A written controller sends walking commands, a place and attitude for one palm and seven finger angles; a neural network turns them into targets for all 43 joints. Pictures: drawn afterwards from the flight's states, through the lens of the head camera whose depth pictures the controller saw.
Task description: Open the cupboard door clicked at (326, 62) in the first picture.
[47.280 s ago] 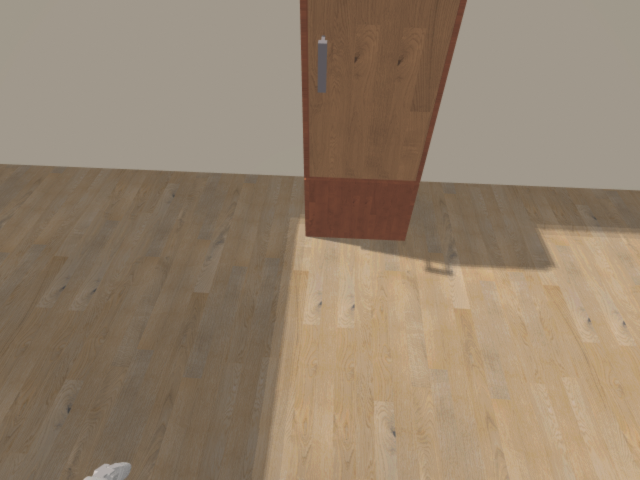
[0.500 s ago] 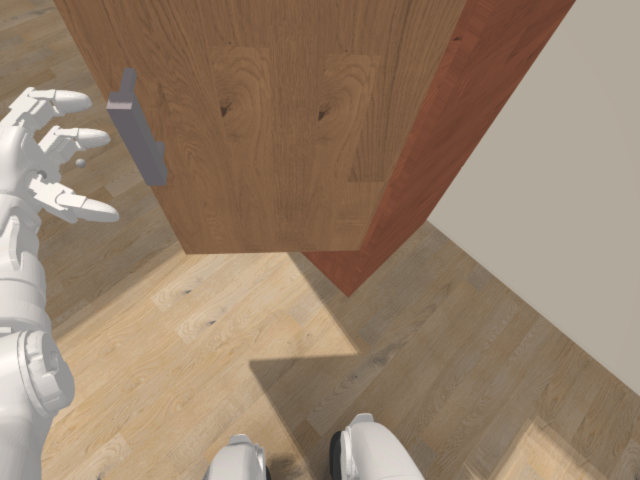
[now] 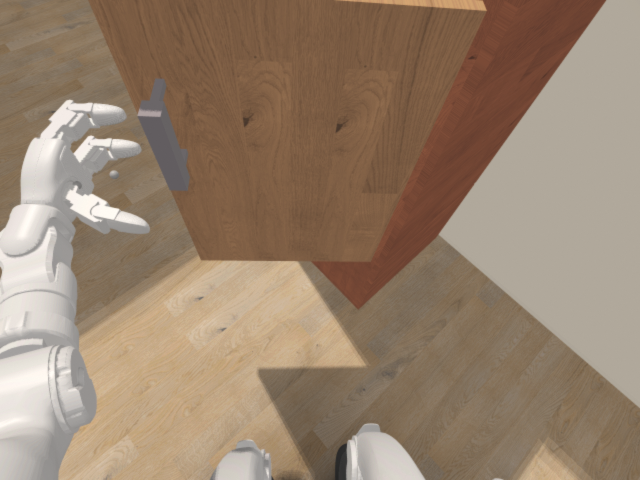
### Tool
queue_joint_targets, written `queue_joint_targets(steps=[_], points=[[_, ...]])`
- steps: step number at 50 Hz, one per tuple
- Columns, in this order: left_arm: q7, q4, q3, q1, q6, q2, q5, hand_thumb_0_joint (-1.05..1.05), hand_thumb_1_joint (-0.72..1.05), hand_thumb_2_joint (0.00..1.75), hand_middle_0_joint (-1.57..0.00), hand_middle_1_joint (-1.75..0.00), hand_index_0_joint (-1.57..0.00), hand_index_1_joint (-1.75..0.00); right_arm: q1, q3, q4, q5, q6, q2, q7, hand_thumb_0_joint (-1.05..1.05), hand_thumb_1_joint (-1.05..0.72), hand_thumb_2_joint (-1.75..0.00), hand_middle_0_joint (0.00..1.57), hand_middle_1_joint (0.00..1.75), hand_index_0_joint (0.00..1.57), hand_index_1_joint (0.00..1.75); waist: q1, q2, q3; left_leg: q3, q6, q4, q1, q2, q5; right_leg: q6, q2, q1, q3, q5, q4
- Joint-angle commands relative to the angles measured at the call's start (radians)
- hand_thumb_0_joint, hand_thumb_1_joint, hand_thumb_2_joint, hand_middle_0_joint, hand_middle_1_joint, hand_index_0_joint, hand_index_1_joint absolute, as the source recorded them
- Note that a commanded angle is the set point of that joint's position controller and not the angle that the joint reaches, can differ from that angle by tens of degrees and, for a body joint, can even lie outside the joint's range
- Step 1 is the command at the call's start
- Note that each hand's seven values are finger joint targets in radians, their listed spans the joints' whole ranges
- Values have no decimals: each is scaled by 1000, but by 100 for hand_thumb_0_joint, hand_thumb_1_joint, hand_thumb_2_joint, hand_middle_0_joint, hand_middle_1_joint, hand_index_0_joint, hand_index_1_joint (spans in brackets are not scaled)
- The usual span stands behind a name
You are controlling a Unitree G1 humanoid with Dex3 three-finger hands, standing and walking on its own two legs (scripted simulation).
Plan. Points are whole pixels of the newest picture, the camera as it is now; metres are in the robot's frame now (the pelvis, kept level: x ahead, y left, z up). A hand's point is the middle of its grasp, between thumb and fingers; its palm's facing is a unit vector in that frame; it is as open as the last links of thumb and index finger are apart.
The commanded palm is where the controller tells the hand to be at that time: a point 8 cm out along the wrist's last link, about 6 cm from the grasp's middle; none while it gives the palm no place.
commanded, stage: move the hooked fingers beside the handle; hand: left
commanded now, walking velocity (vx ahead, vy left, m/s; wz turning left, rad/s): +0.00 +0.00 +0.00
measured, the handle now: (169, 137) +0.52 +0.18 +0.06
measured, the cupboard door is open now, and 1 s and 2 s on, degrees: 49 49 50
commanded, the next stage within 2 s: slide the fingers in behind the handle in 0.16 s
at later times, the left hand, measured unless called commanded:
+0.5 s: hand (129, 178) +0.46 +0.22 +0.07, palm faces -0.04 -1.00 +0.00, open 14.0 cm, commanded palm +0.44 +0.26 +0.07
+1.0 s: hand (156, 174) +0.46 +0.19 +0.07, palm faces -0.04 -1.00 -0.01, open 14.0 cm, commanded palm +0.44 +0.23 +0.07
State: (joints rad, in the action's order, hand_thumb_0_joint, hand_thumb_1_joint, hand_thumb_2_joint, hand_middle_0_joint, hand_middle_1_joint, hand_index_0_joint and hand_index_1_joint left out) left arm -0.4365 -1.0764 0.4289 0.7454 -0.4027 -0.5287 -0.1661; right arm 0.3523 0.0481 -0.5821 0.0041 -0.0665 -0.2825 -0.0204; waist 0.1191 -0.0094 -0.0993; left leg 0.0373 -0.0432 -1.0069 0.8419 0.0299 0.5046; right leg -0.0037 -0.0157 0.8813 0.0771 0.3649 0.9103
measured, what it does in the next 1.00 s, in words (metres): stands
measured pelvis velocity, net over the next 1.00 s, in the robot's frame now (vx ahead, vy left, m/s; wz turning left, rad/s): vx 0.00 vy -0.01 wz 0.00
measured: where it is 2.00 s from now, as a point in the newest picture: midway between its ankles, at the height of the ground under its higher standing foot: outside the picture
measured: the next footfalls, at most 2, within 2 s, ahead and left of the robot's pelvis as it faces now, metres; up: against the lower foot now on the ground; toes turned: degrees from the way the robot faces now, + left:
none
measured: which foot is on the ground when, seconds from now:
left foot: down 0.00-1.00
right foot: down 0.00-1.00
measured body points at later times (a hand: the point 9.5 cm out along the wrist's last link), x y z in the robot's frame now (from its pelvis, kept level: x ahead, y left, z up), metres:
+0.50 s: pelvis -0.01 -0.01 +0.00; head +0.11 +0.01 +0.43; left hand +0.45 +0.27 +0.07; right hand +0.03 -0.28 -0.11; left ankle -0.02 +0.09 -0.68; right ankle +0.03 -0.13 -0.68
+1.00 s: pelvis +0.00 -0.01 +0.00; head +0.11 +0.00 +0.44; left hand +0.46 +0.24 +0.07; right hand +0.04 -0.27 -0.11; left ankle -0.02 +0.09 -0.68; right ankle +0.03 -0.13 -0.68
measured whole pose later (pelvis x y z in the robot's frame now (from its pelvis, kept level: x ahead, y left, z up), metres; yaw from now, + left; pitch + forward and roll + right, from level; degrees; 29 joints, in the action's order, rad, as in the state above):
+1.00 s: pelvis +0.00 -0.01 +0.00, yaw +0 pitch +20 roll -2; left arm -0.35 -1.03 0.38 0.73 -0.39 -0.45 -0.16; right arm 0.38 0.04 -0.59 0.01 -0.05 -0.27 -0.01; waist 0.13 -0.02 -0.11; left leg 0.04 -0.03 -0.99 0.83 0.03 0.50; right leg 0.01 -0.01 0.89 0.07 0.37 0.92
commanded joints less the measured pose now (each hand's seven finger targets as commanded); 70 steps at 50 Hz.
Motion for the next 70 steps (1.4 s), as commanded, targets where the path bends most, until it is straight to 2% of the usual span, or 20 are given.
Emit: queue_joint_targets(steps=[1, 7, 8, 13, 16, 23, 27, 30, 35, 38, 40, 44, 46, 47, 50, 52, 56, 60, 64, 70], points=[[16, 146, 55, 395, -42, -297, -11, 0, -50, 30, -30, -120, -30, -120, 153, -68, 59, 2, 20, -182, -21, 0, -90, -90, 20, 30, 20, 30, 19, -88, -383, -84, 30, 126, -209, -8, -448, 34, 52, -227, -29, -255, -49], [16, 243, 90, 382, -71, -347, -7, 0, -50, 30, -30, -120, -30, -120, 158, -70, 76, -2, 18, -178, -16, 0, -90, -90, 20, 30, 20, 30, -6, -137, -516, -79, 35, 113, -269, -3, -541, 33, 53, -286, -44, -330, -36], [11, 240, 67, 383, -70, -312, -13, 0, -50, 30, -30, -120, -30, -120, 153, -69, 77, 0, 19, -175, -14, 0, -90, -90, 20, 30, 20, 30, 1, -134, -508, -78, 34, 113, -266, -4, -526, 31, 54, -281, -45, -324, -40], [-12, 168, 89, 351, -45, -336, -25, 0, -50, 30, -30, -120, -30, -120, 152, -67, 69, 6, 18, -181, -22, 0, -90, -90, 20, 30, 20, 30, 7, -82, -421, -58, 17, 129, -167, -12, -410, 29, 51, -316, -54, -302, -61], [-23, 219, 4, 380, -41, -243, -27, 0, -50, 30, -30, -120, -30, -120, 148, -69, 75, 8, 24, -172, -22, 0, -90, -90, 20, 30, 20, 30, 21, -137, -416, -63, 17, 134, -219, -12, -427, 34, 52, -274, -47, -287, -65], [13, 171, 29, 427, -48, -264, -29, 0, -50, 30, -30, -120, -30, -120, 152, -69, 50, 6, 33, -177, -25, 0, -90, -90, 20, 30, 20, 30, 31, -76, -383, -64, 14, 135, -159, -15, -330, 27, 45, -266, -54, -228, -73], [45, 244, 58, 409, -75, -305, -1, 0, -50, 30, -30, -120, -30, -120, 158, -73, 61, -1, 37, -174, -19, 0, -90, -90, 20, 30, 20, 30, -2, -134, -479, -65, 21, 129, -212, -18, -399, 32, 46, -295, -57, -270, -53], [60, 228, 16, 410, -71, -245, 0, 0, -50, 30, -30, -120, -30, -120, 150, -70, 59, 2, 38, -166, -14, 0, -90, -90, 20, 30, 20, 30, 14, -121, -443, -64, 22, 129, -208, -14, -394, 29, 45, -274, -51, -267, -56], [72, 181, 23, 428, -47, -247, -2, 0, -50, 30, -30, -120, -30, -120, 152, -69, 60, 4, 40, -171, -16, 0, -90, -90, 20, 30, 20, 30, 25, -79, -408, -56, 15, 133, -144, -18, -328, 25, 43, -292, -62, -246, -66], [74, 211, 35, 411, -58, -257, 4, 0, -50, 30, -30, -120, -30, -120, 159, -72, 64, 0, 41, -169, -16, 0, -90, -90, 20, 30, 20, 30, 13, -85, -463, -56, 16, 127, -174, -17, -390, 28, 45, -315, -61, -301, -52], [74, 258, -3, 401, -68, -204, 1, 0, -50, 30, -30, -120, -30, -120, 156, -73, 69, 1, 43, -161, -10, 0, -90, -90, 20, 30, 20, 30, 9, -134, -494, -60, 24, 125, -226, -15, -443, 30, 45, -296, -55, -317, -46], [77, 215, -7, 369, -54, -178, -14, 0, -50, 30, -30, -120, -30, -120, 161, -77, 60, 2, 39, -165, -6, 0, -90, -90, 20, 30, 20, 30, 19, -68, -449, -61, 22, 126, -203, -11, -426, 26, 49, -287, -49, -309, -56], [82, 249, -32, 380, -53, -140, -19, 0, -50, 30, -30, -120, -30, -120, 155, -78, 70, 3, 41, -160, -5, 0, -90, -90, 20, 30, 20, 30, 18, -102, -451, -60, 21, 129, -221, -15, -451, 31, 49, -289, -47, -325, -54], [90, 264, -10, 370, -53, -168, -12, 0, -50, 30, -30, -120, -30, -120, 161, -80, 64, 1, 39, -163, -3, 0, -90, -90, 20, 30, 20, 30, 4, -115, -480, -64, 27, 131, -242, -12, -475, 31, 48, -292, -45, -331, -49], [112, 271, -25, 356, -54, -142, -7, 0, -50, 30, -30, -120, -30, -120, 157, -81, 63, 1, 39, -155, 0, 0, -90, -90, 20, 30, 20, 30, 8, -81, -455, -61, 26, 132, -221, -13, -465, 28, 47, -303, -46, -337, -54], [125, 306, -29, 346, -65, -135, -5, 0, -50, 30, -30, -120, -30, -120, 155, -82, 66, 1, 41, -153, 2, 0, -90, -90, 20, 30, 20, 30, 1, -116, -473, -64, 31, 131, -257, -12, -509, 30, 48, -292, -44, -349, -50], [151, 268, -56, 375, -71, -98, 2, 0, -50, 30, -30, -120, -30, -120, 148, -79, 63, 1, 44, -150, 2, 0, -90, -90, 20, 30, 20, 30, 16, -75, -402, -61, 24, 137, -212, -17, -428, 31, 48, -278, -43, -305, -56], [169, 278, -95, 418, -84, -52, 18, 0, -50, 30, -30, -120, -30, -120, 146, -80, 51, -2, 53, -145, 6, 0, -90, -90, 20, 30, 20, 30, 19, -124, -434, -70, 37, 138, -264, -15, -444, 31, 43, -241, -38, -283, -50], [181, 240, -57, 393, -85, -76, 12, 0, -50, 30, -30, -120, -30, -120, 150, -82, 44, -3, 54, -149, 5, 0, -90, -90, 20, 30, 20, 30, 13, -39, -447, -65, 31, 131, -220, -17, -427, 27, 43, -285, -43, -305, -46], [200, 246, -76, 395, -91, -47, 28, 0, -50, 30, -30, -120, -30, -120, 143, -81, 54, -5, 60, -140, 10, 0, -90, -90, 20, 30, 20, 30, 5, -64, -449, -54, 27, 134, -200, -26, -400, 29, 40, -300, -52, -306, -46]])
